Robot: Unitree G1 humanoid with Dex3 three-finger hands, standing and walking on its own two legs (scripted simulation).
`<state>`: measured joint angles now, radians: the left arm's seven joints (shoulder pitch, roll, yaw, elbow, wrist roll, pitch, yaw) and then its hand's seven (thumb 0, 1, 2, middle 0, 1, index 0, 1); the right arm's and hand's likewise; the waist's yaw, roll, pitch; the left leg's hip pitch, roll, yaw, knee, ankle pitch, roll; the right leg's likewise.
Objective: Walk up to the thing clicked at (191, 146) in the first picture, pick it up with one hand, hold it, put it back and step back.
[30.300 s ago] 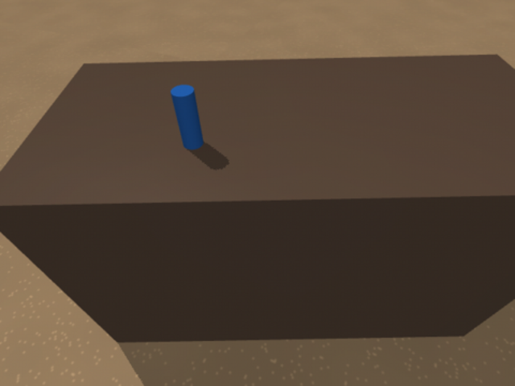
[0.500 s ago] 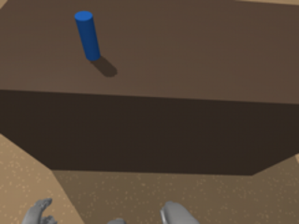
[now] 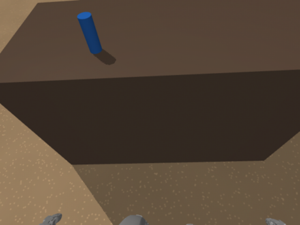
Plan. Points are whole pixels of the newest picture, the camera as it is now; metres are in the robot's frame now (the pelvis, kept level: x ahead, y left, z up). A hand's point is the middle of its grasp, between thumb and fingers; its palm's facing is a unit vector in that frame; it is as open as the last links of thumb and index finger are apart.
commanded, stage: step back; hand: left
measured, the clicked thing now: (90, 34) +0.72 +0.23 +0.10
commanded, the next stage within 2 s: none
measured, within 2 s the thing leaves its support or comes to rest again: neither
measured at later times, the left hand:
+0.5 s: hand out of the picture -0.08 +0.26 -0.16, palm faces -0.04 -0.92 -0.39, open 7.4 cm
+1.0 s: hand out of the picture -0.21 +0.25 -0.15, palm faces +0.05 -0.92 -0.39, open 7.4 cm
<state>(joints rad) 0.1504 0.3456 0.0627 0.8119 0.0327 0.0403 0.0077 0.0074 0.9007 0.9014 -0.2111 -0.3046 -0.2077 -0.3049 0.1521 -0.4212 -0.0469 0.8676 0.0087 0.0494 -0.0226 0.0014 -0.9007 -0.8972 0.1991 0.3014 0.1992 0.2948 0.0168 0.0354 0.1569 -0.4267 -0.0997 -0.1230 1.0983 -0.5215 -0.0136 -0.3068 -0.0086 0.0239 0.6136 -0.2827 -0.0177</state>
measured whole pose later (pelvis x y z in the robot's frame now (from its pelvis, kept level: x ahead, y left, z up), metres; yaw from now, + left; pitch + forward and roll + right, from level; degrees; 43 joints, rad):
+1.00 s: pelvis -0.33 -0.03 +0.00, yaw +2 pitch -3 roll +0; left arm 0.10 0.40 0.07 0.82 0.00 0.08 0.02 0.01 0.90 0.90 -0.21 -0.30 -0.20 -0.30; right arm 0.18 -0.36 -0.03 0.89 -0.03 0.04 0.00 0.00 -0.90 -0.90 0.20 0.30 0.20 0.30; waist 0.00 -0.03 0.16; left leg -0.31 0.00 -0.02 0.64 -0.28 0.02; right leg -0.48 0.09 0.11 1.16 -0.53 -0.02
